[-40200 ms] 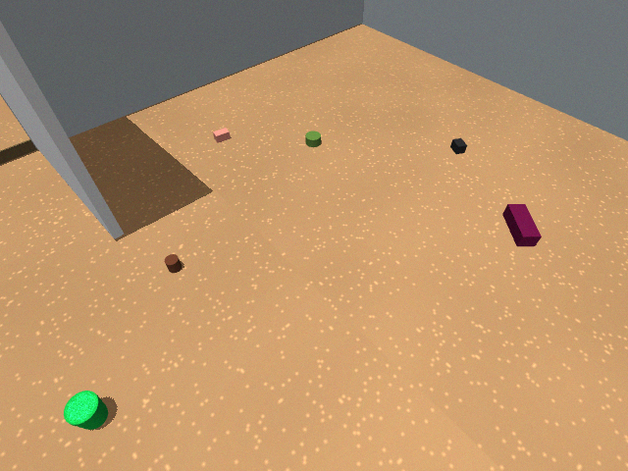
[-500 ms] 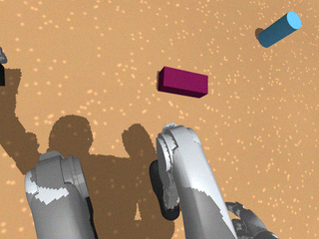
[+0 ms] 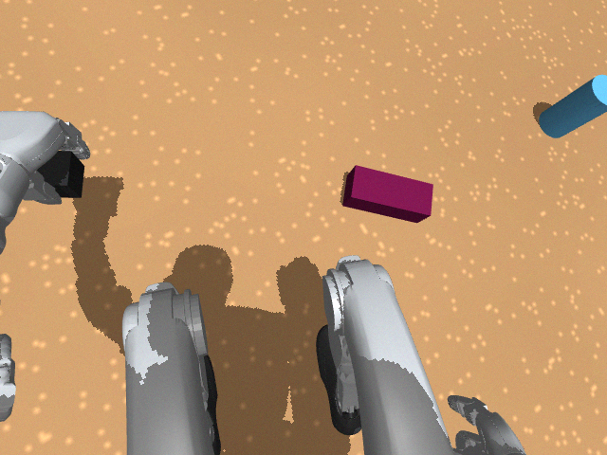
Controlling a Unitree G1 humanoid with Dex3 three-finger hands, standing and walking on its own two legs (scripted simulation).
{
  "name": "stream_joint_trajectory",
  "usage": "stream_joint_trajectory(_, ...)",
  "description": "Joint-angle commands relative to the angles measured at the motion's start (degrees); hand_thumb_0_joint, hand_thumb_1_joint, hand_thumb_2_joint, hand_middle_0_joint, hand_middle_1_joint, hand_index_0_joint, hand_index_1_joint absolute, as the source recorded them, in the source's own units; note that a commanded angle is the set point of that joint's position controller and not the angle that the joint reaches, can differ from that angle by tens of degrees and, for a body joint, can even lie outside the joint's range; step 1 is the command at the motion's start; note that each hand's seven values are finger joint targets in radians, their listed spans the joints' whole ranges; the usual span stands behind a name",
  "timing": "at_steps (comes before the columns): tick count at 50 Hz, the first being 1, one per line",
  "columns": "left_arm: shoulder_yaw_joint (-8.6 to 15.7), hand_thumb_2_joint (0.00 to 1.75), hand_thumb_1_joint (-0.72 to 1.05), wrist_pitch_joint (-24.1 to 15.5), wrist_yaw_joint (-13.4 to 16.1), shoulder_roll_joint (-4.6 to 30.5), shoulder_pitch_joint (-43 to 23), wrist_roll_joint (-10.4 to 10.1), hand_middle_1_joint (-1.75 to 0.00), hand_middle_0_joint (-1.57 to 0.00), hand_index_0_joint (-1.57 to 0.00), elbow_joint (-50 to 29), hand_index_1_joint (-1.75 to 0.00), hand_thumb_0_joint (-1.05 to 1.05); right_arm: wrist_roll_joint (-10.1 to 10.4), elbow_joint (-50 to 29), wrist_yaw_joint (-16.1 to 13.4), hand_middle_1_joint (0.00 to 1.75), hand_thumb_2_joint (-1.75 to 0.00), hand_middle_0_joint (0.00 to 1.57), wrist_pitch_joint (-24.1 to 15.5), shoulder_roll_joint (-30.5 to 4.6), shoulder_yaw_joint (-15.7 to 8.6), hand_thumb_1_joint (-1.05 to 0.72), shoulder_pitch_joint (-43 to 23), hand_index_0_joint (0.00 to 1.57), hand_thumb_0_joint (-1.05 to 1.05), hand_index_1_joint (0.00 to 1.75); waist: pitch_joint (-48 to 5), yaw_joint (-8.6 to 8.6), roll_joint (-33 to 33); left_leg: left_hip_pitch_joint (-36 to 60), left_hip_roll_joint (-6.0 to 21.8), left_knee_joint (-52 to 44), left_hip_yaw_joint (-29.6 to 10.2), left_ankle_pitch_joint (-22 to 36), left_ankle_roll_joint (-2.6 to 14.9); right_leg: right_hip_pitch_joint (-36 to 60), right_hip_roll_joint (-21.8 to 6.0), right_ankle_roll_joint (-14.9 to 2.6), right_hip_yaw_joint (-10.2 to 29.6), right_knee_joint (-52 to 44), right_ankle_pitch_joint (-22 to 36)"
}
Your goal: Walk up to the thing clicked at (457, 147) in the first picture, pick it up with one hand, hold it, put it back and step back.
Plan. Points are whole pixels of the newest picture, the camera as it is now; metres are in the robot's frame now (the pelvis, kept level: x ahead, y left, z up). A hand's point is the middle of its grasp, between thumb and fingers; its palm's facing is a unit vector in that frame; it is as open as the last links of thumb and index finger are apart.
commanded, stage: lift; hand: left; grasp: from above
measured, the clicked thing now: (50, 174) +0.48 +0.29 -0.13
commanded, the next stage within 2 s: hold in 1.24 s
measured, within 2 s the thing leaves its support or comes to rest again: neither
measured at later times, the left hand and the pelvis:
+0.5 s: hand out of the picture +0.38 +0.26 +0.11, palm faces -0.42 -0.05 -0.90, open 7.5 cm; pelvis +0.00 -0.01 +0.16, yaw +4 degrees
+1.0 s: hand out of the picture +0.36 +0.25 +0.24, palm faces -0.44 -0.05 -0.90, open 7.5 cm; pelvis +0.04 -0.01 +0.30, yaw +5 degrees
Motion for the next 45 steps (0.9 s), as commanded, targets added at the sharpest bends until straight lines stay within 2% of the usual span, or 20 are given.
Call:
stream_joint_trajectory(1,3.73,0.26,0.85,-0.28,1.93,14.07,-16.13,-2.38,-0.31,-1.13,-1.17,-13.02,-0.26,0.0,0.63,-3.02,-1.57,0.3,-0.9,0.2,-0.61,-12.25,-5.59,-0.91,8.35,0.2,0.0,0.3,-38.23,0.38,13.78,35.78,-0.19,-20.8,2.53,2.88,1.86,18.82,1.93,-5.39,-4.62,-15.79,8.21)
stream_joint_trajectory(2,2.94,0.26,0.83,-0.13,1.71,12.71,-15.94,-2.76,-0.32,-1.12,-1.16,-13.79,-0.27,0.0,0.82,-2.86,-1.71,0.3,-0.91,0.2,-0.66,-12.02,-5.61,-0.91,8.13,0.2,0.0,0.3,-37.33,0.09,14.13,36.42,-0.05,-21.93,2.4,3.02,1.83,19.36,1.86,-5.29,-4.65,-16.32,8.57)
stream_joint_trajectory(5,2.2,0.23,0.81,0.36,1.26,11.26,-13.52,-3.79,-0.32,-1.09,-1.14,-16.93,-0.27,0.0,1.48,-2.82,-2.29,0.3,-0.9,0.2,-1.03,-11.92,-6.41,-0.9,7.84,0.2,0.0,0.3,-38.8,0.86,13.21,40.94,0.28,-24.9,1.51,3.99,1.62,21.91,1.71,-5.19,-4.71,-18.25,9.34)
stream_joint_trajectory(7,2.56,0.23,0.79,0.71,1.23,11.24,-12.25,-4.62,-0.31,-1.07,-1.12,-19.79,-0.27,0.0,1.81,-3.17,-2.63,0.3,-0.9,0.2,-1.25,-11.54,-6.86,-0.9,7.54,0.2,0.0,0.3,-39.88,1.57,12.04,43.25,0.23,-26.35,1.9,4.93,1.64,24.77,1.67,-5.09,-4.35,-20.51,9.89)
stream_joint_trajectory(10,3.06,0.21,0.78,1.21,1.42,11.45,-8.91,-5.52,-0.28,-1.08,-1.13,-22.53,-0.24,0.0,2.2,-3.45,-3.3,0.3,-0.9,0.2,-1.65,-10.73,-7.1,-0.9,6.17,0.2,0.0,0.3,-38.36,2.39,10.54,44.98,0.09,-29.01,2.77,4.26,1.72,28.87,1.67,-4.89,-3.64,-24.55,9.1)
stream_joint_trajectory(13,3.04,0.21,0.8,1.91,2.18,10.57,-8.74,-5.59,-0.29,-1.09,-1.13,-26.23,-0.24,0.0,2.5,-3.55,-3.9,0.3,-0.9,0.2,-1.83,-9.9,-7.27,-0.9,5.41,0.2,0.0,0.3,-40.19,2.63,10.6,49.52,-0.01,-31.65,3.61,6.63,1.68,33.0,1.6,-4.82,-2.89,-28.27,10.42)
stream_joint_trajectory(14,3.6,0.19,0.79,2.37,2.48,10.66,-6.49,-5.89,-0.29,-1.08,-1.12,-25.81,-0.24,0.0,2.74,-3.49,-4.17,0.3,-0.9,0.2,-1.92,-9.83,-7.38,-0.9,4.99,0.2,0.0,0.3,-39.21,3.29,9.31,50.78,0.11,-33.57,3.22,5.81,1.6,34.58,1.46,-4.69,-2.74,-29.79,9.75)
stream_joint_trajectory(17,3.14,0.22,0.81,3.93,3.37,8.86,-2.77,-6.28,-0.29,-1.09,-1.14,-26.04,-0.24,0.0,3.21,-3.27,-4.76,0.3,-0.9,0.2,-2.14,-9.24,-7.33,-0.89,3.54,0.2,0.0,0.3,-35.22,3.77,9.25,53.88,0.28,-39.08,3.21,3.24,1.38,38.45,1.43,-4.49,-2.27,-34.56,7.71)
stream_joint_trajectory(20,2.64,0.24,0.83,5.62,3.73,6.81,2.19,-6.31,-0.31,-1.11,-1.15,-27.9,-0.26,0.0,3.75,-3.31,-5.3,0.3,-0.9,0.2,-2.49,-8.74,-7.54,-0.89,2.49,0.2,0.0,0.3,-34.28,4.7,8.04,58.23,0.27,-44.51,3.12,1.81,1.19,43.82,1.49,-4.41,-1.75,-39.55,6.32)
stream_joint_trajectory(21,2.64,0.24,0.83,6.15,3.91,6.96,3.34,-6.21,-0.3,-1.11,-1.16,-28.42,-0.26,0.0,3.93,-3.15,-5.49,0.3,-0.9,0.2,-2.63,-8.41,-7.43,-0.9,1.72,0.2,0.0,0.3,-34.73,5.16,7.17,60.18,0.14,-45.38,3.62,2.98,1.15,46.06,1.58,-4.49,-1.47,-41.37,6.81)
stream_joint_trajectory(23,1.35,0.29,0.84,6.98,4.06,4.89,5.37,-6.44,-0.33,-1.12,-1.17,-28.97,-0.29,0.0,4.19,-2.72,-5.84,0.3,-0.9,0.2,-2.95,-7.55,-7.17,-0.9,1.48,0.2,0.0,0.3,-32.29,4.56,5.55,61.19,-0.04,-47.35,4.27,3.93,1.21,49.33,1.78,-4.42,-0.94,-44.7,7.11)
stream_joint_trajectory(24,1.97,0.28,0.84,7.45,4.3,5.35,7.07,-6.78,-0.33,-1.13,-1.17,-27.54,-0.29,0.0,4.39,-2.37,-6.07,0.3,-0.9,0.2,-3.17,-7.48,-7.25,-0.9,1.03,0.2,0.0,0.3,-30.54,4.92,3.2,61.2,-0.09,-47.97,4.69,4.31,1.38,51.12,1.81,-4.32,-0.51,-46.56,7.1)
stream_joint_trajectory(26,-0.1,0.28,0.81,7.67,4.21,2.65,7.25,-7.28,-0.31,-1.11,-1.15,-28.23,-0.27,0.0,4.54,-1.77,-6.49,0.3,-0.9,0.2,-3.96,-6.89,-7.06,-0.91,1.14,0.2,0.0,0.3,-27.95,3.92,3.22,63.04,0.01,-50.39,4.93,4.32,1.38,53.59,1.82,-4.26,-0.05,-49.26,7.33)
stream_joint_trajectory(29,-1.36,0.22,0.73,7.31,4.34,1.07,9.19,-7.06,-0.29,-1.06,-1.09,-25.9,-0.25,0.0,4.76,-1.07,-7.12,0.3,-0.9,0.2,-5.16,-6.66,-6.93,-0.91,0.94,0.2,0.0,0.3,-22.17,4.08,1.82,65.28,0.2,-55.23,4.38,2.04,1.33,56.04,1.86,-4.28,0.25,-53.68,5.54)
stream_joint_trajectory(31,-1.31,0.19,0.72,6.73,4.61,0.64,9.94,-7.04,-0.3,-1.03,-1.08,-25.39,-0.25,0.0,4.78,-0.94,-7.29,0.3,-0.9,0.2,-5.91,-6.58,-6.87,-0.91,0.87,0.2,0.0,0.3,-21.1,4.72,1.72,67.54,0.23,-58.43,3.72,1.57,1.24,58.44,1.8,-4.3,0.33,-55.61,5.55)
stream_joint_trajectory(32,-2.8,0.18,0.73,6.58,4.75,-1.66,10.26,-7.08,-0.3,-1.04,-1.08,-24.86,-0.25,0.0,4.76,-0.87,-7.32,0.3,-0.9,0.2,-6.27,-6.42,-6.82,-0.91,0.85,0.2,0.0,0.3,-20.09,4.25,2.26,68.73,0.37,-59.73,3.59,1.69,1.09,58.74,1.76,-4.3,0.36,-56.52,6.05)
stream_joint_trajectory(34,-1.53,0.19,0.74,6.06,5.56,0.13,9.51,-6.65,-0.31,-1.04,-1.09,-25.83,-0.26,0.0,4.88,-0.93,-7.48,0.3,-0.91,0.2,-6.85,-6.34,-7.11,-0.91,1.16,0.2,0.0,0.3,-20.75,4.88,2.44,71.61,-0.03,-61.52,4.5,3.16,1.03,62.08,1.83,-4.31,0.97,-60.03,6.04)
stream_joint_trajectory(38,-2.12,0.23,0.74,5.78,7.43,-1.7,10.87,-5.1,-0.32,-1.05,-1.09,-23.65,-0.27,0.0,5.01,-0.36,-7.47,0.3,-0.91,0.2,-7.65,-6.09,-7.22,-0.91,1.2,0.2,0.0,0.3,-19.38,5.47,2.88,76.68,-0.42,-65.81,5.05,5.17,0.64,66.27,1.97,-4.27,1.58,-64.66,7.07)
stream_joint_trajectory(40,-1.07,0.2,0.73,5.55,8.58,-0.41,10.31,-3.97,-0.33,-1.04,-1.09,-23.26,-0.28,0.0,5.1,0.2,-7.46,0.3,-0.91,0.2,-7.83,-6.1,-7.38,-0.91,1.63,0.2,0.0,0.3,-18.72,5.88,3.07,78.18,-0.63,-67.47,5.74,6.52,0.6,68.58,1.99,-4.19,1.91,-66.6,7.87)
stream_joint_trajectory(45,-3.97,0.27,0.77,6.56,10.3,-3.43,8.67,-2.78,-0.37,-1.07,-1.11,-21.04,-0.32,0.0,5.23,0.68,-7.15,0.3,-0.9,0.2,-8.3,-6.04,-7.59,-0.91,2.5,0.2,0.0,0.3,-16.99,5.72,1.81,83.56,-1.03,-71.27,6.71,10.54,0.55,73.32,2.18,-3.86,1.7,-71.02,12.05)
